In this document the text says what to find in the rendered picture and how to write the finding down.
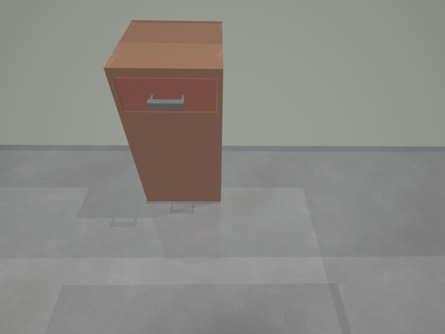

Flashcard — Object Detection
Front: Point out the drawer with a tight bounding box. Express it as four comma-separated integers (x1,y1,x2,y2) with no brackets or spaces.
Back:
114,77,216,111

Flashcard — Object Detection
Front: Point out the handle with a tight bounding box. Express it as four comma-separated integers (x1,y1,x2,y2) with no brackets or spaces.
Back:
147,95,185,110

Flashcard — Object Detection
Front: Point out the cabinet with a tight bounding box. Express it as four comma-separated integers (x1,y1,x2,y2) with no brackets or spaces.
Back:
104,20,223,201

